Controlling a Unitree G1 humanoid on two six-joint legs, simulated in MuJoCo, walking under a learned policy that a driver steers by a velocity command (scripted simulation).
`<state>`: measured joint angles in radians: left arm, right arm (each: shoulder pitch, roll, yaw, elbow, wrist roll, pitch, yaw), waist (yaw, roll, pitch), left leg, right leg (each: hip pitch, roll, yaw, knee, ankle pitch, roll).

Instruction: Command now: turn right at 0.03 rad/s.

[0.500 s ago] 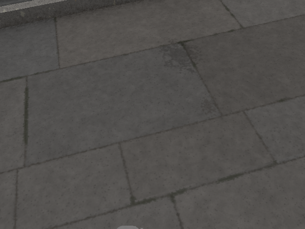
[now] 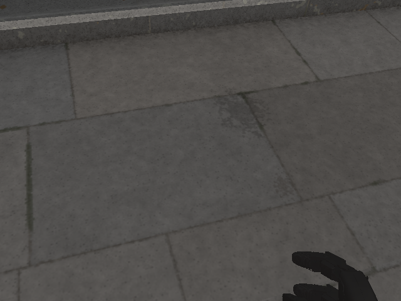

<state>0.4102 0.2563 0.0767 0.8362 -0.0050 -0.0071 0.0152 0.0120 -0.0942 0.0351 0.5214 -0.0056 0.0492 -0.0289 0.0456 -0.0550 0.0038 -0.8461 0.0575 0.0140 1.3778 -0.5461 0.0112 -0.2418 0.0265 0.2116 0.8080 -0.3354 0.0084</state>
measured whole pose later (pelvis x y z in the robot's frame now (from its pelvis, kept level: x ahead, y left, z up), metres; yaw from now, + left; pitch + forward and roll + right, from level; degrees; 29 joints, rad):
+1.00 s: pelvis +0.10 -0.06 +0.11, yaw +0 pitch +1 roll +1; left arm 0.21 0.17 0.03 0.60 0.04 0.02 0.00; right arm 0.40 -0.19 -0.05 0.78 -0.03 -0.01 -0.05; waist -0.03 -0.03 -0.07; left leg -0.38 -0.06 0.15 0.70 -0.35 0.13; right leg -0.57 0.03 0.09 1.37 -0.28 -0.01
